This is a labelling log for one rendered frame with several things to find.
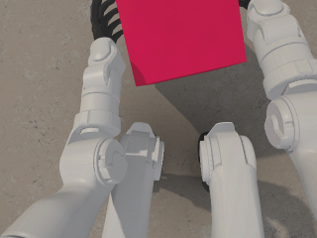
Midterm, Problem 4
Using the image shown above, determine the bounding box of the left robot hand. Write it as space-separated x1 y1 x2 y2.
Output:
90 0 124 44

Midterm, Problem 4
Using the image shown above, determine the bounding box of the left robot upper arm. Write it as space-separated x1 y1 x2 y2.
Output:
0 137 128 238

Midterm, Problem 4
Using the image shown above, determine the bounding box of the right robot upper arm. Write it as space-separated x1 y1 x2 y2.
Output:
264 90 317 221

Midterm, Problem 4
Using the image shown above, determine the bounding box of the robot left thigh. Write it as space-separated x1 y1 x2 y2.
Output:
101 130 164 238

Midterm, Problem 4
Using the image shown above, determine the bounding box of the right robot forearm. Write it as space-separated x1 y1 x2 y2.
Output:
247 0 317 100

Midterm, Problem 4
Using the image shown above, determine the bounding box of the carton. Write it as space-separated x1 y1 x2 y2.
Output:
116 0 247 86

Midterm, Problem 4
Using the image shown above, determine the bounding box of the right robot hand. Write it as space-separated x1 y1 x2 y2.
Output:
238 0 251 10

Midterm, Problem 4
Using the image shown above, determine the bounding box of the left robot forearm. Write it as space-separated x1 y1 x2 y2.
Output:
59 37 126 165

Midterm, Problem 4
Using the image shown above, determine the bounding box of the right robot shin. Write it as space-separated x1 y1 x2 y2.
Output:
206 122 257 185

